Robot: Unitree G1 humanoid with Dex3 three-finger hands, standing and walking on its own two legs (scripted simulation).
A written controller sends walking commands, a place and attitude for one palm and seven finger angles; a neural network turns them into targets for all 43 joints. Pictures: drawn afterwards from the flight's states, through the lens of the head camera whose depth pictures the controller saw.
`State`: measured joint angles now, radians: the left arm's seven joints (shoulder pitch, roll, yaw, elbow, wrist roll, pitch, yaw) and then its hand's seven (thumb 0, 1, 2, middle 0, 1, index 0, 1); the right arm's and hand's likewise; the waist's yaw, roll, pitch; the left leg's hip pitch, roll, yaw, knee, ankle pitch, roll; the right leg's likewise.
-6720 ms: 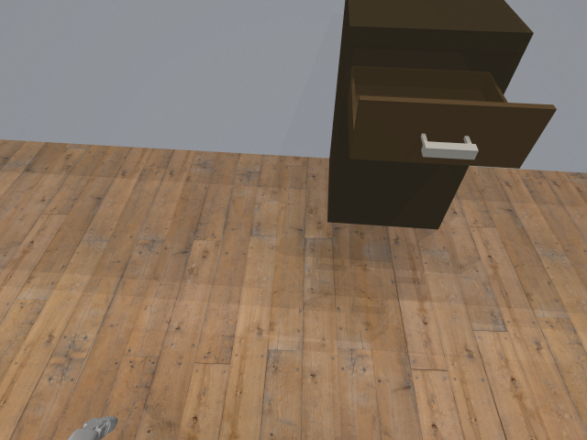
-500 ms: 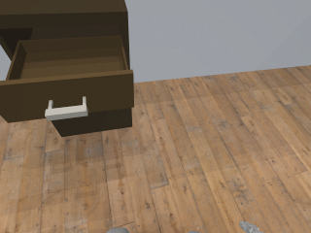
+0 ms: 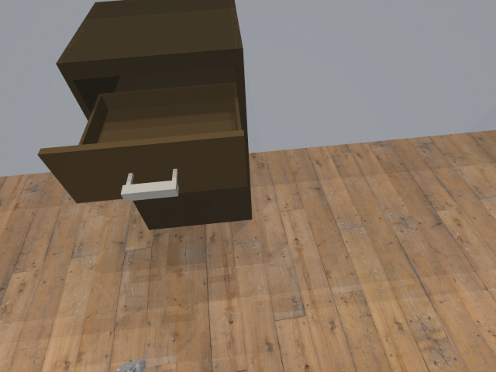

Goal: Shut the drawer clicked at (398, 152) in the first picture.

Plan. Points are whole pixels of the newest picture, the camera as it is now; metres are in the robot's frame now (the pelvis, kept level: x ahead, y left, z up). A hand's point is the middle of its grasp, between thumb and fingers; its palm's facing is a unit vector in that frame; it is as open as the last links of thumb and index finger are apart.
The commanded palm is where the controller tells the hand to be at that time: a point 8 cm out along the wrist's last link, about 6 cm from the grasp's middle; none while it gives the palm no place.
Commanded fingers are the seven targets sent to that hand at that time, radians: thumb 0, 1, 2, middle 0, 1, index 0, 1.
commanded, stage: take the last steps up to it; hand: left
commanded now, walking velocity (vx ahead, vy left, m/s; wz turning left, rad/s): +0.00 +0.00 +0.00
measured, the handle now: (151, 182) +0.52 +0.25 -0.06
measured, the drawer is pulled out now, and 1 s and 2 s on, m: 0.30 0.30 0.30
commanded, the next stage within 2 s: come to a stop and stand still in 0.94 s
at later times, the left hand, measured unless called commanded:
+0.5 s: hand out of the picture -0.06 +0.24 -0.18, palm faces +0.13 -0.98 -0.14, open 7.4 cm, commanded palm none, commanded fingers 0.00 0.90 0.90 -0.20 -0.30 -0.20 -0.30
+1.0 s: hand (167, 280) +0.33 +0.20 -0.17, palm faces -0.01 -0.99 -0.16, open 7.4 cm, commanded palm none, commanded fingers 0.00 0.90 0.90 -0.20 -0.30 -0.20 -0.30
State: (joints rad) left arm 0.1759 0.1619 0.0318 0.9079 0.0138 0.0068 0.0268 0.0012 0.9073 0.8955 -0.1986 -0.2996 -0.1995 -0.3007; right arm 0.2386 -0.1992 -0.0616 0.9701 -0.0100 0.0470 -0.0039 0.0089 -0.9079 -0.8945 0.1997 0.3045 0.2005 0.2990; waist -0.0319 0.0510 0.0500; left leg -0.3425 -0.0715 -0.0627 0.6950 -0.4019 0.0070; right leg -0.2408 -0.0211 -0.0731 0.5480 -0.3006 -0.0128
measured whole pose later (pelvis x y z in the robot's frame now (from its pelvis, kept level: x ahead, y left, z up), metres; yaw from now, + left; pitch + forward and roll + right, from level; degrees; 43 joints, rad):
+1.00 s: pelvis +0.20 +0.04 -0.02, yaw +2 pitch -1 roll +0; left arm 0.06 0.16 0.05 0.99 0.02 -0.06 -0.01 0.00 0.91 0.90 -0.20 -0.30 -0.20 -0.30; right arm 0.52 -0.07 -0.03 1.20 0.00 -0.03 -0.03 0.01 -0.91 -0.89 0.20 0.30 0.20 0.30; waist -0.07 0.00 0.10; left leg -0.07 0.07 0.09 0.84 -0.52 0.00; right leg -0.42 -0.03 -0.14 0.63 -0.16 -0.07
